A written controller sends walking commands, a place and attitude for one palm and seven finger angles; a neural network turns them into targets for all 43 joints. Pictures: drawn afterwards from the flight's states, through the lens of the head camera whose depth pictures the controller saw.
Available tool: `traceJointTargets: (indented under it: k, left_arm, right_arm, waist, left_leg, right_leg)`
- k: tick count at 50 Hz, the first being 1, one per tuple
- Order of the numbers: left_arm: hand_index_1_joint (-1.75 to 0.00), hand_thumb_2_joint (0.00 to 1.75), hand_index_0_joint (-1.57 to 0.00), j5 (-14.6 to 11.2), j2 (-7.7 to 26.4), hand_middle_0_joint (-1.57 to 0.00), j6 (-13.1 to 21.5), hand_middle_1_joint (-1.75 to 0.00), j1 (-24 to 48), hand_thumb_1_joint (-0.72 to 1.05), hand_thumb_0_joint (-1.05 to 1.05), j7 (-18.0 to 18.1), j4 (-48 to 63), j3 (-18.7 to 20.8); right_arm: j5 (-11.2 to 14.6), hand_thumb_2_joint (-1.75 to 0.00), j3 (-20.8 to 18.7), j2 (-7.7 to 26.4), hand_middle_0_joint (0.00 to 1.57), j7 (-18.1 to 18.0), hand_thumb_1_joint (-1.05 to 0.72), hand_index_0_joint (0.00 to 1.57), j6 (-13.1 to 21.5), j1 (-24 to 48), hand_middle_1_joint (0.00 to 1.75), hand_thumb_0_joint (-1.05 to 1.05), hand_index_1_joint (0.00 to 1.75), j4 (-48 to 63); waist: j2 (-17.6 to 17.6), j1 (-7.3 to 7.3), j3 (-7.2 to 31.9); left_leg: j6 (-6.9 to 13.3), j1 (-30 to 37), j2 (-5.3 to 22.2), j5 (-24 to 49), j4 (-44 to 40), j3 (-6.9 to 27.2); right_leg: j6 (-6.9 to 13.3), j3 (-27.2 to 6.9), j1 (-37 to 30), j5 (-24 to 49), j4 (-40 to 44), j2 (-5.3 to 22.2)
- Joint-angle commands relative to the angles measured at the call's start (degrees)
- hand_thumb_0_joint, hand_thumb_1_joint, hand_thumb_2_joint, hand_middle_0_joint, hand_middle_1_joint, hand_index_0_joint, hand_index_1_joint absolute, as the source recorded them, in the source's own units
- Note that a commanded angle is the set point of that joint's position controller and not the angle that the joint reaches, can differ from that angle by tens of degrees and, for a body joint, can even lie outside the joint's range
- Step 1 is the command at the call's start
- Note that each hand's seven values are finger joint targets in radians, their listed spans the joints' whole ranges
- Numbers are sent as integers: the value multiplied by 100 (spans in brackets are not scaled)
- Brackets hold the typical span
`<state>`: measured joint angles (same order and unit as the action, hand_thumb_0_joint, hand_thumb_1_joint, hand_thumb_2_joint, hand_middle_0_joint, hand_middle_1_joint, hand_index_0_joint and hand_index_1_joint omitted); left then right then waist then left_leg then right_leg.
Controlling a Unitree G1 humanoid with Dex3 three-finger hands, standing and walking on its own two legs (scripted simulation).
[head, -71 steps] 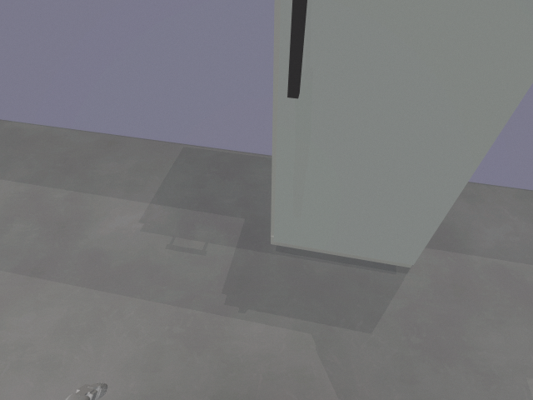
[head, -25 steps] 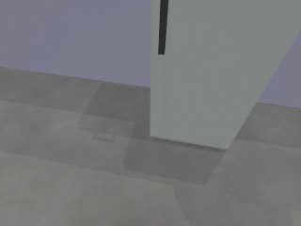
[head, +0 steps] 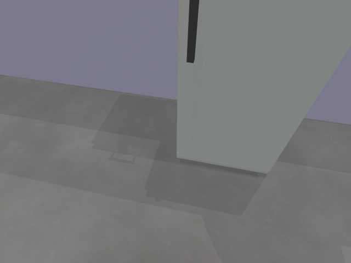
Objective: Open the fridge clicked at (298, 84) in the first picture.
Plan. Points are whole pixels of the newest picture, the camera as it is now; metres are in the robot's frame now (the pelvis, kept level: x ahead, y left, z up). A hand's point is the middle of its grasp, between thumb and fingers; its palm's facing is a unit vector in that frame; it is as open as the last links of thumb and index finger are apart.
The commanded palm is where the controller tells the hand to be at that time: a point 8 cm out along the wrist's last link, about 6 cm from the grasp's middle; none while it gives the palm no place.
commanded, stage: look at it before walking up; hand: left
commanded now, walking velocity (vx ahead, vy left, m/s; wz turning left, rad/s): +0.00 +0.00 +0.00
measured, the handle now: (195, 2) +0.82 -0.01 +0.24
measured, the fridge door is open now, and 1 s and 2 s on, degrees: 0 0 0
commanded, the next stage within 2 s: turn to face it in 0.02 s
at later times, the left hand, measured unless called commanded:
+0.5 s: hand out of the picture +0.08 +0.21 -0.17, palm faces -0.09 -0.95 -0.29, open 7.4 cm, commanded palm none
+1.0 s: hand out of the picture +0.03 +0.15 -0.18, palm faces -0.07 -0.99 -0.16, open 7.4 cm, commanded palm none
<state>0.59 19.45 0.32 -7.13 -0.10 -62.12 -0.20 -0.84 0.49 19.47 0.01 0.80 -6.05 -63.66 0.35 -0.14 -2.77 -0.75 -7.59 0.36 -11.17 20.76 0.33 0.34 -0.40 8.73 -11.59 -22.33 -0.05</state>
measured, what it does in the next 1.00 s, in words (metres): lifts its left foot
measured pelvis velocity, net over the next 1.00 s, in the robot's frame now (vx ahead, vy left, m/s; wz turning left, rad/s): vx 0.09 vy -0.01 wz -0.15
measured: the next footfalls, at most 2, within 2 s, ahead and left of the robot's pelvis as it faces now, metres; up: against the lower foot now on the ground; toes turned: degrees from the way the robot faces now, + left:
left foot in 1.12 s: +0.27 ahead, +0.09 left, +0.00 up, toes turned -1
right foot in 1.58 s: +0.37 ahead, -0.18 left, +0.00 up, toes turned -20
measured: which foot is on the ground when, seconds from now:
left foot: down 0.00-0.76, up 0.78-1.00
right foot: down 0.00-1.00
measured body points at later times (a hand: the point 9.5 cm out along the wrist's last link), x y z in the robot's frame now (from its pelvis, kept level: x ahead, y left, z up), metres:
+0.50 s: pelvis +0.00 +0.00 -0.01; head +0.01 -0.01 +0.44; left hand +0.08 +0.26 -0.15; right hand +0.06 -0.28 -0.15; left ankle +0.00 +0.13 -0.75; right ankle +0.01 -0.11 -0.75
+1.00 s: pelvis +0.09 -0.01 -0.01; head +0.11 -0.01 +0.44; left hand +0.03 +0.21 -0.16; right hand +0.09 -0.25 -0.16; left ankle +0.15 +0.10 -0.70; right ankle +0.01 -0.11 -0.75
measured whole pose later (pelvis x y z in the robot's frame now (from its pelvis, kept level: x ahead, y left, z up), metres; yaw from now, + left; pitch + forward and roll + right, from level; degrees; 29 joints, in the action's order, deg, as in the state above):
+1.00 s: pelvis +0.09 -0.01 -0.01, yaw -9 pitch +0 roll -1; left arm 1.6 7.4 2.4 -26.4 0.7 -64.5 1.8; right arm -1.4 -2.7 9.9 0.7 0.5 -13.5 -60.6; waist -0.3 -1.1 -1.5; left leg -1.0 -28.5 5.3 -18.9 51.3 -5.8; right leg 2.2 0.5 4.6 -18.3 -22.8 -1.9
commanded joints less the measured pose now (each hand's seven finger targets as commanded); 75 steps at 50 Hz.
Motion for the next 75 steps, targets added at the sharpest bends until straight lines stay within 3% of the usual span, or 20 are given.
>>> traceJointTargets:
  k: [1, 11, 24, 27, 29, 33, 36, 37, 38, 39, 42, 46, 51, 54, 55, 56, 57, 60, 63, 75]
  left_arm:
    - [-30, 90, -20, 7, 1203, -20, 145, -30, 254, 90, 0, 73, 338, 240]
    - [-30, 90, -20, 15, 1226, -20, 122, -30, 253, 90, 0, 60, 390, 268]
    - [-30, 90, -20, 39, 516, -20, -122, -30, -358, 90, 0, 100, 670, 246]
    - [-30, 90, -20, 63, 412, -20, -133, -30, -516, 90, 0, 19, 698, 283]
    - [-30, 90, -20, 90, 311, -20, -154, -30, -574, 90, 0, -39, 781, 335]
    - [-30, 90, -20, 100, -288, -20, -71, -30, -771, 90, 0, -131, 834, 370]
    - [-30, 90, -20, 111, -474, -20, 62, -30, -1302, 90, 0, -146, 627, 388]
    - [-30, 90, -20, 119, -330, -20, 134, -30, -1810, 90, 0, -99, 413, 421]
    - [-30, 90, -20, 130, 204, -20, 213, -30, -2400, 90, 0, 1, 188, 519]
    - [-30, 90, -20, 32, 280, -20, 241, -30, -2800, 90, 0, 78, 80, 527]
    - [-30, 90, -20, 87, -134, -20, 272, -30, -2141, 90, 0, 134, 121, 418]
    - [-30, 90, -20, 116, -324, -20, 354, -30, -2006, 90, 0, 143, 49, 370]
    - [-30, 90, -20, 110, -249, -20, 350, -30, -2035, 90, 0, 132, -126, 398]
    - [-30, 90, -20, 68, -407, -20, 319, -30, -1969, 90, 0, 116, -170, 412]
    - [-30, 90, -20, 37, -616, -20, 308, -30, -2068, 90, 0, 91, -111, 394]
    - [-30, 90, -20, 7, -895, -20, 297, -30, -2246, 90, 0, 48, 27, 354]
    - [-30, 90, -20, 73, -690, -20, 282, -30, -1950, 90, 0, 73, 151, 363]
    - [-30, 90, -20, 146, -819, -20, 209, -30, -1401, 90, 0, -38, 154, 396]
    - [-30, 90, -20, 165, -1044, -20, 70, -30, -1689, 90, 0, -66, 92, 393]
    - [-30, 90, -20, 117, -837, -20, 76, -30, -348, 90, 0, -100, 582, 386]
  right_arm:
    - [34, -90, -248, 1187, 20, -84, -90, 20, 132, 259, 30, 0, 30, 347]
    - [29, -90, -276, 1182, 20, -105, -90, 20, 114, 221, 30, 0, 30, 367]
    - [24, -90, -276, 353, 20, -158, -90, 20, -56, -374, 30, 0, 30, 600]
    - [-32, -90, -295, 329, 20, -112, -90, 20, -45, -516, 30, 0, 30, 574]
    - [-66, -90, -361, 401, 20, -83, -90, 20, -53, -619, 30, 0, 30, 571]
    - [-58, -90, -512, 582, 20, -104, -90, 20, 47, -912, 30, 0, 30, 538]
    - [-73, -90, -453, 260, 20, -111, -90, 20, 86, -918, 30, 0, 30, 482]
    - [-53, -90, -410, 21, 20, -105, -90, 20, 99, -922, 30, 0, 30, 481]
    - [12, -90, -314, -404, 20, -73, -90, 20, 150, -779, 30, 0, 30, 704]
    - [-38, -90, -336, -253, 20, -57, -90, 20, 170, -348, 30, 0, 30, 896]
    - [-59, -90, -390, -422, 20, -7, -90, 20, 165, -371, 30, 0, 30, 760]
    - [-37, -90, -382, -694, 20, 57, -90, 20, 120, -499, 30, 0, 30, 717]
    - [10, -90, -361, -793, 20, 102, -90, 20, 211, -314, 30, 0, 30, 821]
    - [-22, -90, -428, -569, 20, -4, -90, 20, 301, -1313, 30, 0, 30, 455]
    - [-73, -90, -537, -117, 20, -86, -90, 20, 338, -2100, 30, 0, 30, 249]
    - [-118, -90, -656, 467, 20, -123, -90, 20, 331, -2663, 30, 0, 30, 135]
    - [-76, -90, -604, 372, 20, -149, -90, 20, 248, -2482, 30, 0, 30, 157]
    - [-67, -90, -426, -398, 20, -165, -90, 20, 310, -1448, 30, 0, 30, 385]
    - [-69, -90, -414, -613, 20, -184, -90, 20, 395, -1306, 30, 0, 30, 418]
    - [-125, -90, -473, -294, 20, -167, -90, 20, 218, -1696, 30, 0, 30, 166]
  waist:
    - [-32, 7, 516]
    - [-95, 29, 514]
    - [-200, 47, 412]
    - [-140, 20, 280]
    - [126, 4, -220]
    - [1030, 40, -320]
    - [457, -228, -257]
    - [-244, -415, -163]
    - [-1771, -553, -111]
    - [-1417, -720, -143]
    - [-502, -271, -504]
    - [-606, -49, -368]
    - [-751, -42, -336]
    - [-340, 387, 2]
    - [553, 671, 484]
    - [1975, 679, 902]
    - [1439, 653, 709]
    - [436, 208, -447]
    - [499, -36, -181]
    - [619, 149, -243]
  left_leg:
    - [195, 116, 645, 853, -339, 512]
    - [171, 239, 671, 768, -224, 358]
    - [60, -154, 663, 251, 467, -85]
    - [140, -333, 690, -1586, 212, 73]
    - [304, -542, 877, -2670, -151, 399]
    - [953, -707, 1944, -3103, -1027, 1385]
    - [631, -1131, 1462, -1980, 52, 472]
    - [359, -1670, 958, -1647, 1226, -102]
    - [37, -3032, 226, -1964, 2853, -907]
    - [60, -3322, 303, -2282, 3662, -488]
    - [38, -3298, 653, -1425, 4232, -173]
    - [-44, -2640, 627, -820, 3364, -463]
    - [51, -1717, 436, -436, 1974, -690]
    - [142, 230, 252, 27, 936, -788]
    - [418, 1313, 1075, -463, 484, 326]
    - [978, 1815, 2637, -789, -459, 2356]
    - [1167, 1191, 2793, -1763, -948, 2755]
    - [1041, -488, 2251, -1559, -1225, 1664]
    - [879, -708, 1739, -127, -1032, 328]
    - [815, -176, 1655, 954, -343, -193]
  right_leg:
    - [141, -550, -137, 892, 360, 695]
    - [182, -703, -36, 1092, 358, 668]
    - [190, -1110, 535, 1158, -198, 558]
    - [232, -1155, 788, -1357, -27, 308]
    - [227, -960, 1346, -2335, -241, 51]
    - [74, 178, 1447, -1274, -2211, -135]
    - [95, 356, 277, -1055, -807, -16]
    - [274, -390, -436, -1173, -74, 304]
    - [826, -2451, -1276, -1187, 811, 1567]
    - [1272, -3260, -1186, -706, 1120, 2141]
    - [1384, -2377, -437, -679, 1032, 1806]
    - [1153, -1356, -16, 239, 1068, 1386]
    - [902, -917, 138, 468, 848, 1182]
    - [616, -453, 748, 886, -475, 731]
    - [410, -169, 1397, 433, -1846, 346]
    - [143, 475, 2339, -1956, -3724, -257]
    - [234, 19, 2513, -2070, -4549, -74]
    - [140, -49, 2668, -941, -4891, 591]
    - [-14, 173, 2143, -525, -4107, 662]
    - [-6, 759, 1196, -175, -1202, 337]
